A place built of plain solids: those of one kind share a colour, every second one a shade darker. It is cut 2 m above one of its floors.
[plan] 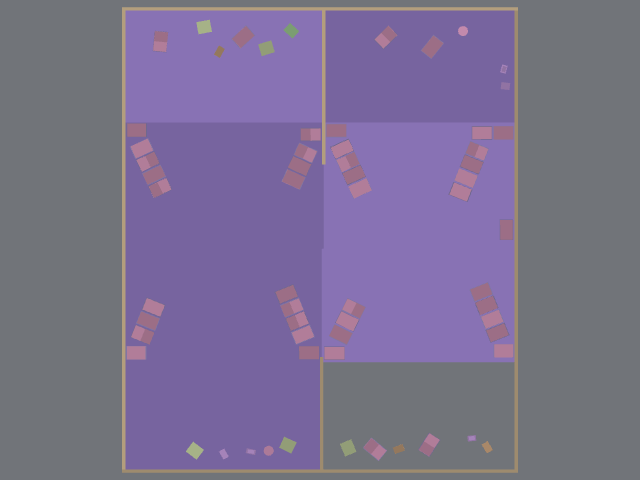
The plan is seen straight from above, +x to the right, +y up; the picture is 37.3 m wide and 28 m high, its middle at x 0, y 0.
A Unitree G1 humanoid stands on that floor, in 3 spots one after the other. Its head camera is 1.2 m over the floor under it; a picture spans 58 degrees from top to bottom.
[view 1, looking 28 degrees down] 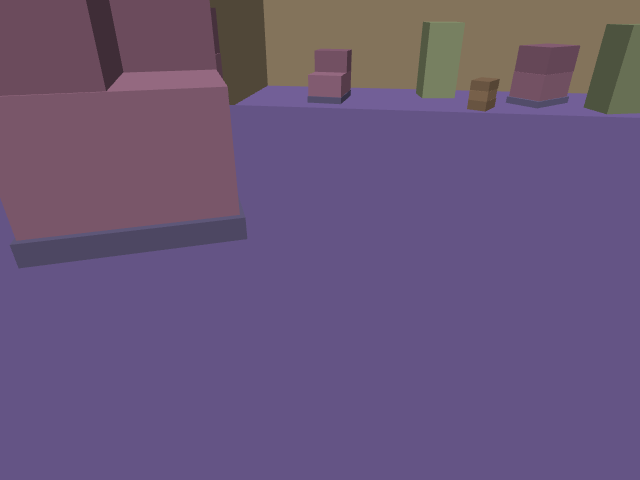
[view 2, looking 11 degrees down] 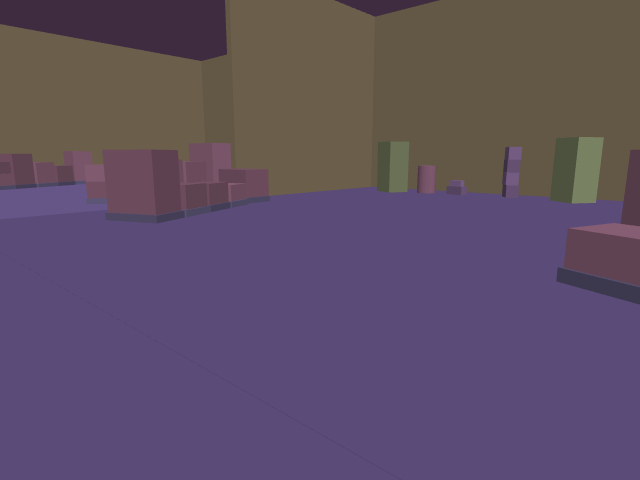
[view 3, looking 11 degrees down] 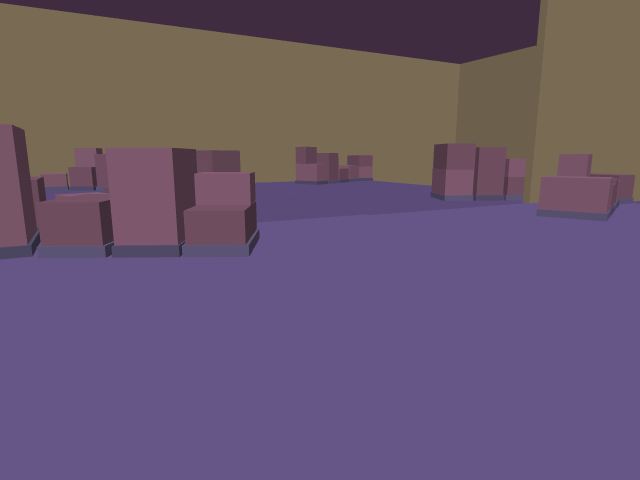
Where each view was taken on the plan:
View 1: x -7.84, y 0.76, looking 99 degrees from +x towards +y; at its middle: floor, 2.56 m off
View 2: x -10.01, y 0.76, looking -48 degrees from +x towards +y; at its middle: floor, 6.29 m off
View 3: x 7.58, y -5.54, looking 152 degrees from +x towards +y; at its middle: floor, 6.29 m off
